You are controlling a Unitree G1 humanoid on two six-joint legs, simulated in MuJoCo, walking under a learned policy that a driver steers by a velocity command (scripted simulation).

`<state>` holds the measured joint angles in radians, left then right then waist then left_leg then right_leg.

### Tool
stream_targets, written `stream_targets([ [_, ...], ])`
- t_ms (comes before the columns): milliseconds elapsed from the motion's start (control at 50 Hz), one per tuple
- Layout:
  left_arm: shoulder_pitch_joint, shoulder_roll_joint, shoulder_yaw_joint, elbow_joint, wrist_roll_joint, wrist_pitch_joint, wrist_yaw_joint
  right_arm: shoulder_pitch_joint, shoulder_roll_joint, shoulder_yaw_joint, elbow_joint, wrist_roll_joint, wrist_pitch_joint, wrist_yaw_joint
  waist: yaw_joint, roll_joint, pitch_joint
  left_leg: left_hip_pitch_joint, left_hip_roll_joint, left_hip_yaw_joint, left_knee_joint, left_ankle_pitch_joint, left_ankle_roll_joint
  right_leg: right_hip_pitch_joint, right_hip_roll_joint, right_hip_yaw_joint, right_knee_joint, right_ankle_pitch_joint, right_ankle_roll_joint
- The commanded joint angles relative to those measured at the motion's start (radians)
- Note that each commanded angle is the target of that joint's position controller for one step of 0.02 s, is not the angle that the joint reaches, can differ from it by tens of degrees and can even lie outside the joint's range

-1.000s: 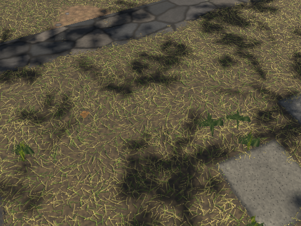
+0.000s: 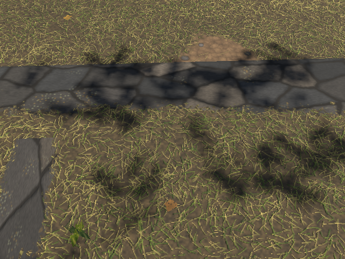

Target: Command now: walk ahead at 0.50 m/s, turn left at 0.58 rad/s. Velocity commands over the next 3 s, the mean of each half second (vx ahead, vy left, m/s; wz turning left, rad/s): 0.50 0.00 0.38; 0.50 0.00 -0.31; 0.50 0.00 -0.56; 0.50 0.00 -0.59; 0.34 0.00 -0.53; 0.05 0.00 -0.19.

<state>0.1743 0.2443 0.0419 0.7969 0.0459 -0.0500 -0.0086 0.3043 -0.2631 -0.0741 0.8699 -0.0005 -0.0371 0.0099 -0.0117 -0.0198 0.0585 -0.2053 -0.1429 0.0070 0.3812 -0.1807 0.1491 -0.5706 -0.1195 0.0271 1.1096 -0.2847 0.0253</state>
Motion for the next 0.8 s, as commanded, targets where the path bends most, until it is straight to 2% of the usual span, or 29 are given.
stream_targets([
  [20, 0.025, 0.068, 0.015, -0.050, 0.005, 0.021, -0.005, 0.037, -0.141, -0.030, -0.054, 0.003, -0.027, -0.003, 0.018, 0.040, -0.037, 0.033, 0.251, -0.266, -0.181, 0.298, 0.123, -0.067, 0.003, -0.026, -0.089, 0.099, 0.027],
  [140, -0.192, 0.074, 0.006, -0.124, -0.005, 0.015, -0.014, 0.160, -0.144, -0.029, -0.040, 0.000, -0.022, -0.009, -0.066, 0.077, -0.016, 0.163, 0.244, -0.315, -0.147, 0.321, 0.084, -0.155, 0.046, -0.015, -0.337, 0.268, 0.030],
  [220, -0.278, 0.068, -0.007, -0.159, -0.012, -0.001, -0.024, 0.212, -0.131, -0.019, -0.024, -0.012, -0.026, -0.021, -0.096, 0.091, -0.003, 0.238, 0.267, -0.316, -0.106, 0.444, 0.072, -0.111, 0.080, -0.042, -0.473, 0.283, -0.005],
  [240, -0.277, 0.072, -0.008, -0.164, -0.014, -0.006, -0.025, 0.211, -0.134, -0.018, -0.021, -0.014, -0.028, -0.025, -0.090, 0.096, -0.001, 0.246, 0.280, -0.323, -0.099, 0.470, 0.064, -0.073, 0.086, -0.040, -0.503, 0.275, -0.021],
  [280, -0.191, 0.094, 0.000, -0.144, -0.015, -0.014, -0.021, 0.167, -0.153, -0.018, -0.025, -0.015, -0.033, -0.030, -0.037, 0.105, -0.011, 0.226, 0.290, -0.315, -0.057, 0.582, 0.031, 0.085, 0.113, -0.043, -0.570, 0.217, -0.060],
  [300, -0.103, 0.118, 0.011, -0.115, -0.017, -0.019, -0.012, 0.150, -0.168, -0.020, -0.025, -0.016, -0.036, -0.029, 0.000, 0.107, -0.047, 0.223, 0.280, -0.301, 0.025, 0.719, 0.015, 0.203, 0.145, -0.056, -0.587, 0.165, -0.081],
  [320, 0.038, 0.138, 0.023, -0.072, -0.017, -0.028, -0.001, 0.136, -0.173, -0.020, -0.020, -0.016, -0.038, -0.023, 0.068, 0.073, -0.116, 0.205, 0.236, -0.259, 0.193, 0.767, -0.003, 0.369, 0.159, -0.067, -0.647, 0.178, -0.105],
  [340, 0.188, 0.185, 0.037, -0.049, -0.002, -0.039, 0.015, 0.137, -0.139, -0.009, -0.034, -0.013, -0.044, -0.017, 0.130, 0.023, -0.225, 0.072, 0.191, -0.229, 0.427, 0.561, -0.020, 0.600, 0.021, 0.073, -0.655, 0.093, -0.148],
  [360, 0.280, 0.292, 0.063, -0.043, 0.020, -0.035, 0.022, 0.262, -0.043, 0.010, -0.049, 0.023, -0.044, -0.012, 0.093, -0.194, -0.367, -0.218, 0.035, -0.124, 0.785, -0.011, -0.069, 0.873, -0.260, 0.525, -0.695, 0.001, -0.274],
  [380, 0.244, 0.249, 0.061, -0.025, -0.011, -0.019, 0.008, 0.280, -0.103, 0.003, -0.030, -0.002, -0.041, -0.016, 0.068, -0.194, -0.345, -0.354, 0.014, -0.136, 0.898, -0.322, -0.062, 0.823, -0.300, 0.765, -0.826, -0.067, -0.316],
  [400, 0.142, 0.170, 0.045, -0.042, -0.025, -0.016, 0.004, 0.190, -0.121, -0.001, -0.034, -0.019, -0.035, -0.015, 0.038, -0.070, -0.165, -0.399, 0.078, -0.147, 0.922, -0.232, -0.060, 0.663, -0.260, 0.620, -0.844, -0.134, -0.301],
  [420, 0.085, 0.110, 0.030, -0.046, -0.025, -0.019, -0.001, 0.107, -0.110, 0.005, -0.049, -0.026, -0.036, -0.007, 0.036, 0.005, -0.087, -0.388, 0.112, -0.140, 0.871, -0.166, -0.061, 0.546, -0.207, 0.479, -0.866, -0.070, -0.276],
  [440, 0.072, 0.090, 0.023, -0.035, -0.021, -0.024, -0.001, 0.075, -0.096, 0.007, -0.059, -0.027, -0.032, 0.001, 0.019, -0.010, -0.049, -0.371, 0.140, -0.127, 0.820, -0.144, -0.063, 0.481, -0.158, 0.374, -0.888, 0.026, -0.247],
  [480, 0.097, 0.080, 0.016, -0.001, -0.026, -0.038, 0.000, 0.088, -0.076, 0.014, -0.053, -0.042, -0.013, 0.014, -0.009, -0.061, -0.044, -0.315, 0.161, -0.104, 0.761, -0.127, -0.079, 0.416, -0.101, 0.252, -0.914, 0.187, -0.223],
  [540, 0.161, 0.097, 0.020, 0.042, -0.044, -0.054, -0.010, 0.030, -0.055, 0.023, -0.075, -0.052, -0.006, 0.022, -0.015, -0.061, -0.041, -0.361, 0.195, -0.040, 0.682, -0.082, -0.108, 0.423, -0.074, 0.204, -0.940, 0.329, -0.254],
  [580, 0.195, 0.104, 0.022, 0.061, -0.045, -0.050, -0.007, -0.073, -0.042, 0.034, -0.111, -0.050, -0.007, 0.025, 0.002, -0.052, -0.013, -0.410, 0.215, -0.015, 0.577, -0.018, -0.137, 0.420, -0.056, 0.181, -0.965, 0.335, -0.262],
  [640, 0.241, 0.117, 0.028, 0.083, -0.047, -0.042, -0.005, -0.205, -0.021, 0.050, -0.151, -0.040, -0.011, 0.027, 0.034, -0.054, 0.004, -0.381, 0.204, 0.010, 0.380, 0.090, -0.167, 0.409, -0.020, 0.150, -0.963, 0.353, -0.242],
  [720, 0.302, 0.137, 0.035, 0.103, -0.040, -0.035, -0.001, -0.313, -0.032, 0.056, -0.182, -0.027, -0.019, 0.019, 0.068, -0.056, -0.012, -0.317, 0.169, 0.018, 0.247, 0.130, -0.174, 0.457, -0.031, 0.173, -0.894, 0.440, -0.228],
  [760, 0.298, 0.151, 0.040, 0.101, -0.035, -0.029, 0.003, -0.326, -0.049, 0.052, -0.193, -0.022, -0.026, 0.012, 0.062, -0.065, -0.019, -0.275, 0.160, 0.004, 0.205, 0.084, -0.160, 0.480, -0.050, 0.211, -0.848, 0.463, -0.218],
  [800, 0.267, 0.168, 0.048, 0.092, -0.032, -0.024, 0.008, -0.245, -0.073, 0.041, -0.175, -0.022, -0.038, 0.003, 0.016, -0.068, -0.041, -0.142, 0.140, -0.002, 0.130, 0.024, -0.139, 0.469, -0.052, 0.242, -0.769, 0.470, -0.196],
])
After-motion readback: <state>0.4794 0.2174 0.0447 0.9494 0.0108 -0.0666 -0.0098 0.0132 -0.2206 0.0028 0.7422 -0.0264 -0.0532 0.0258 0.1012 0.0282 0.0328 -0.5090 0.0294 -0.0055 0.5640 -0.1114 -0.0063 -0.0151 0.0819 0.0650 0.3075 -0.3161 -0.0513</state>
